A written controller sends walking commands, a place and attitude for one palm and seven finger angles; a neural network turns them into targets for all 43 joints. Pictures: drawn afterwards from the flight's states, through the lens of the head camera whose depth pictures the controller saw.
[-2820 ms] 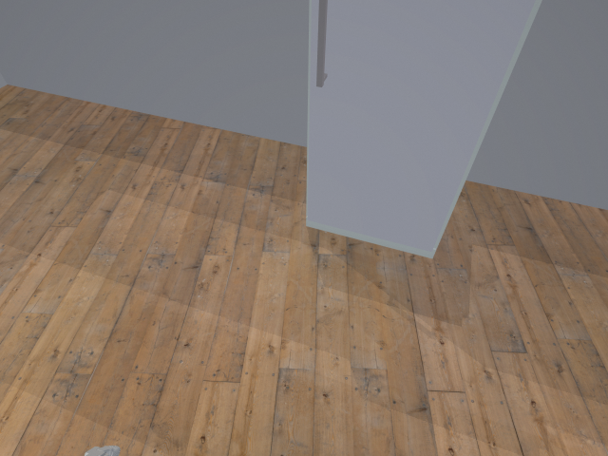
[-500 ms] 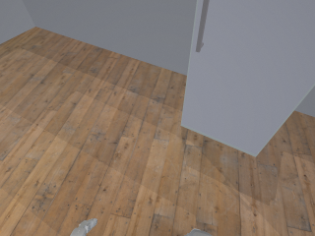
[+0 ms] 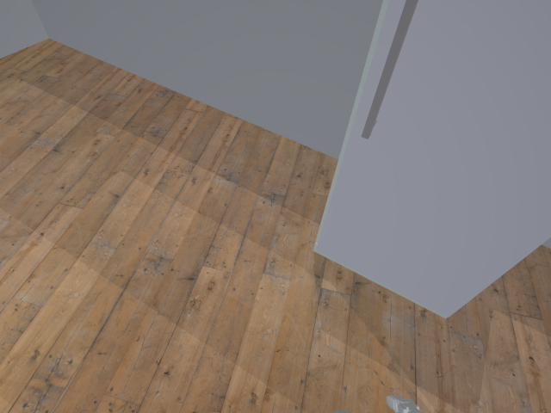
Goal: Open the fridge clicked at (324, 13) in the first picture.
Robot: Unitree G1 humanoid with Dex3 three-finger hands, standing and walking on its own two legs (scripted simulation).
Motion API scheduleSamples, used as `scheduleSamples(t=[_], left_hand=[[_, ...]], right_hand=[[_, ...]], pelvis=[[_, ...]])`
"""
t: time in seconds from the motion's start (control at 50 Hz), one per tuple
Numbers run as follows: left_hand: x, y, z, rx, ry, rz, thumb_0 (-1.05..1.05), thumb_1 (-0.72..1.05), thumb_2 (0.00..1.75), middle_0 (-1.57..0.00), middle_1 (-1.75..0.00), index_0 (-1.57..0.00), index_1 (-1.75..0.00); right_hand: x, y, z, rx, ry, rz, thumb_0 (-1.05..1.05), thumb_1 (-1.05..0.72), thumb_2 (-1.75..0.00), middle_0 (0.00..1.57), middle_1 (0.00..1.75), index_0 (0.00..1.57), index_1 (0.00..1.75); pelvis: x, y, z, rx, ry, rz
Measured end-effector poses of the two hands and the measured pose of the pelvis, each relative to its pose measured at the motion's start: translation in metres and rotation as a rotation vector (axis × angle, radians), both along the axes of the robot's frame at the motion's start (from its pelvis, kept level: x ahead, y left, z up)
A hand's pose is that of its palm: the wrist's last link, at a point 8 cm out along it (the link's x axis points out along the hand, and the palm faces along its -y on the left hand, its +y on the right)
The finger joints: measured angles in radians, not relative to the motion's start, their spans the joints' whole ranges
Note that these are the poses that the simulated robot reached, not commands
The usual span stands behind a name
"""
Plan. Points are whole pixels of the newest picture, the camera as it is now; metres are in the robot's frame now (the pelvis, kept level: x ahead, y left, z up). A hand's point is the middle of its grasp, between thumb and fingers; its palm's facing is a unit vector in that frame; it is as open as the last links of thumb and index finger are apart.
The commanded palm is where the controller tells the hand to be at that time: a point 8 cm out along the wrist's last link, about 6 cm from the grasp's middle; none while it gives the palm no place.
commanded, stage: turn to face it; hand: left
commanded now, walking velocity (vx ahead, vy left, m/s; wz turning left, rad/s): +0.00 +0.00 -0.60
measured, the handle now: (393, 60) +0.75 -0.14 +0.15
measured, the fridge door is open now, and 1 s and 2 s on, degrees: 0 0 0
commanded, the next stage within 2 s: take the last steps up to it in 0.62 s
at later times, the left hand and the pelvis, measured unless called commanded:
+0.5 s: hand (192, 384) +0.18 +0.16 -0.16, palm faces -0.20 -0.94 -0.26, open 7.4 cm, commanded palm none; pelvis +0.03 -0.02 +0.00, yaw -14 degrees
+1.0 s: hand (215, 374) +0.20 +0.12 -0.17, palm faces -0.39 -0.90 -0.19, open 7.4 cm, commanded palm none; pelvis +0.06 -0.01 -0.01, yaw -23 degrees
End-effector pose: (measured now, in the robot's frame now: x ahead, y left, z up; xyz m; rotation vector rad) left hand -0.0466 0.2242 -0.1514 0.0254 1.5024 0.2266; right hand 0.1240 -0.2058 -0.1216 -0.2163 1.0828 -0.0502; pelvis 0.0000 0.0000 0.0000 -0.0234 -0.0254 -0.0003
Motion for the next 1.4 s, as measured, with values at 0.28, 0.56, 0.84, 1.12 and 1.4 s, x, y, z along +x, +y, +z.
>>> scheduleSamples(t=[0.28,0.56,0.84,1.12,1.4], left_hand=[[0.172,-0.005,0.025,0.167,-0.315,-0.277,0.0,0.91,0.9,-0.2,-0.3,-0.2,-0.3],[0.233,-0.013,0.015,0.059,-0.322,-0.422,0.0,0.9,0.9,-0.2,-0.3,-0.2,-0.3],[0.244,-0.013,0.013,-0.008,-0.223,-0.518,0.0,0.91,0.9,-0.2,-0.3,-0.2,-0.3],[0.24,-0.049,0.016,0.032,-0.22,-0.523,-0.01,0.93,0.9,-0.2,-0.3,-0.2,-0.3],[0.239,-0.02,-0.018,-0.003,0.103,-0.464,0.0,0.91,0.9,-0.2,-0.3,-0.2,-0.3]], right_hand=[[-0.082,-0.089,-0.043,-0.013,0.184,-0.288,0.0,-0.92,-0.9,0.2,0.3,0.2,0.3],[-0.096,-0.062,-0.011,-0.054,0.145,-0.402,0.01,-0.91,-0.9,0.2,0.3,0.19,0.3],[-0.141,-0.004,-0.003,-0.005,0.229,-0.522,0.01,-0.91,-0.9,0.2,0.3,0.2,0.3],[-0.167,-0.026,-0.026,0.084,0.366,-0.594,0.01,-0.91,-0.9,0.2,0.3,0.2,0.3],[0.024,-0.057,-0.025,-0.004,0.091,-0.514,0.01,-0.91,-0.9,0.2,0.3,0.2,0.3]], pelvis=[[0.018,-0.031,-0.018,0.031,0.008,-0.145],[0.036,-0.007,-0.006,0.018,0.037,-0.271],[0.048,0.012,0.007,-0.001,0.037,-0.372],[0.083,-0.028,0.0,0.012,0.018,-0.403],[0.182,-0.024,-0.021,0.009,-0.005,-0.429]])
